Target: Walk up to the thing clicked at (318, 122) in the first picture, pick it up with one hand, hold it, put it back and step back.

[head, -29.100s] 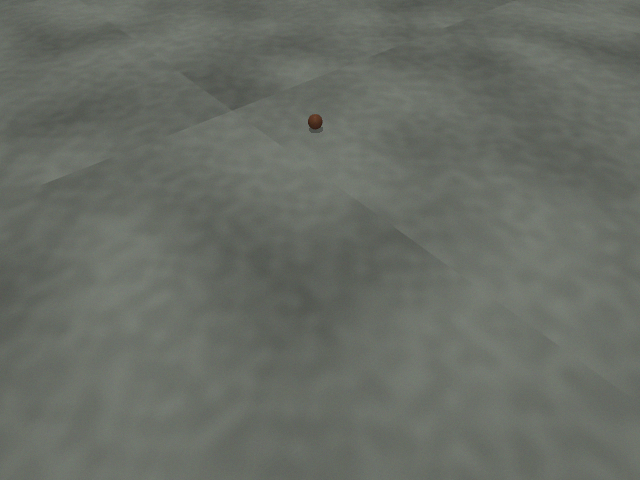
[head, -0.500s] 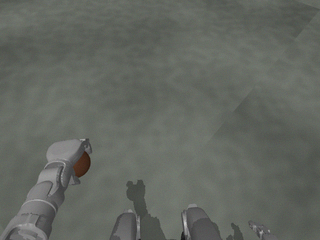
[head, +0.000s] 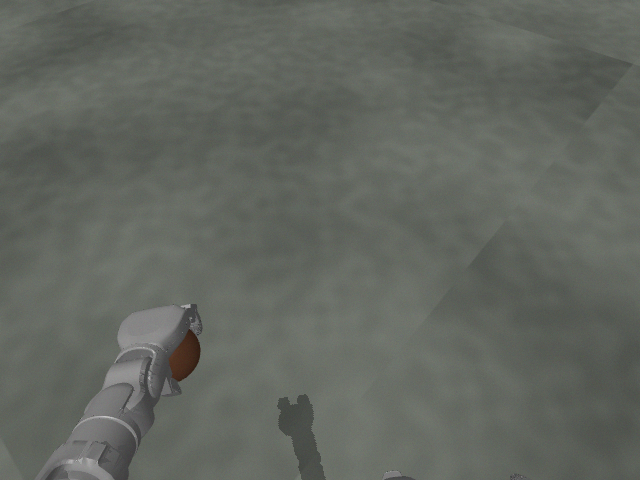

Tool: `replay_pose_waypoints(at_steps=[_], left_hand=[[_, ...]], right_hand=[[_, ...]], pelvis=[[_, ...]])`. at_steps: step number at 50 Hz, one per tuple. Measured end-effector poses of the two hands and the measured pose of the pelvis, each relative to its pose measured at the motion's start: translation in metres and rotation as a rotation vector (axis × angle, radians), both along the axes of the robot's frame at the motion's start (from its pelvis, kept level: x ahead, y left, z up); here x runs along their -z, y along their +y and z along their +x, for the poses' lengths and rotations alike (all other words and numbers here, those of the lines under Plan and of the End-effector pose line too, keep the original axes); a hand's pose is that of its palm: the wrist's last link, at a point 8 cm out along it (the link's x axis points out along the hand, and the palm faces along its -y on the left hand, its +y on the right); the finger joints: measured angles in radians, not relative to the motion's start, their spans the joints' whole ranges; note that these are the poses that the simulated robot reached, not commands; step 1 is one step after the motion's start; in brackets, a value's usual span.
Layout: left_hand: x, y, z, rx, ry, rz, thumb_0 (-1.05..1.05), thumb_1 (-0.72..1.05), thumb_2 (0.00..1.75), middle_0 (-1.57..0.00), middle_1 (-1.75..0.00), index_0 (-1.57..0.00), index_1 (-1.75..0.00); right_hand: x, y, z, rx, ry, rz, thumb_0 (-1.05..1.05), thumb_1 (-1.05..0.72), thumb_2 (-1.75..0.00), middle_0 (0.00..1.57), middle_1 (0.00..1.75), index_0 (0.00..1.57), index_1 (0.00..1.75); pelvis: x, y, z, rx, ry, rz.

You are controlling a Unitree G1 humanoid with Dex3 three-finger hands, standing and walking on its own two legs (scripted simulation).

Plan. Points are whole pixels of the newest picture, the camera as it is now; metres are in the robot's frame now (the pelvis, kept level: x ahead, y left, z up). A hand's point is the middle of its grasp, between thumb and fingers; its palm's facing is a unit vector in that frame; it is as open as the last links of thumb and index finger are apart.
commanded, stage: hold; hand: left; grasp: from above
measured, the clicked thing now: (170, 353) +0.34 +0.23 -0.09
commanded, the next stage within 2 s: crouch in 1.98 s
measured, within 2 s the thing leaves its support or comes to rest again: neither
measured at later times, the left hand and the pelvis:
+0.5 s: hand (155, 339) +0.33 +0.22 -0.02, palm faces -0.44 -0.06 -0.90, open 10.5 cm; pelvis +0.02 +0.00 +0.03, yaw -1 degrees
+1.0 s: hand (151, 352) +0.31 +0.21 +0.00, palm faces -0.44 -0.05 -0.90, open 10.5 cm; pelvis +0.00 +0.00 +0.04, yaw -1 degrees
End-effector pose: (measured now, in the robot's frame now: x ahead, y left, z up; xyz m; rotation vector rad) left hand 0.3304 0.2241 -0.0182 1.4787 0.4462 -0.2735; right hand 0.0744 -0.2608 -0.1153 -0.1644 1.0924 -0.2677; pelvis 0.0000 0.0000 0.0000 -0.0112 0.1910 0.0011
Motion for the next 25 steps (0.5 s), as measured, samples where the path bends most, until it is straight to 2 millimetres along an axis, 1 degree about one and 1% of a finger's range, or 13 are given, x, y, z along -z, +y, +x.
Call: replay_pose_waypoints(at_steps=[7,16,25], left_hand=[[-0.017,0.0,0.004,0.008,-0.003,0.002,0.0,-0.11,0.69,-0.53,-0.81,-0.59,-0.79],[-0.036,0.0,0.008,0.028,-0.002,0.01,0.0,-0.11,0.69,-0.53,-0.81,-0.58,-0.79],[-0.051,0.0,0.008,0.041,-0.004,0.011,0.0,-0.1,0.69,-0.52,-0.82,-0.58,-0.8]], right_hand=[[-0.012,0.0,0.017,-0.003,-0.027,0.008,0.01,-0.91,-0.9,0.2,0.3,0.2,0.3],[-0.023,0.001,0.038,-0.01,-0.064,0.015,0.01,-0.91,-0.9,0.2,0.3,0.2,0.29],[-0.032,0.002,0.051,-0.017,-0.102,0.022,0.01,-0.91,-0.9,0.2,0.3,0.2,0.29]], pelvis=[[-0.011,0.0,0.01,0.002,-0.026,0.003],[-0.021,0.001,0.018,0.006,-0.057,0.006],[-0.027,0.002,0.021,0.01,-0.088,0.009]])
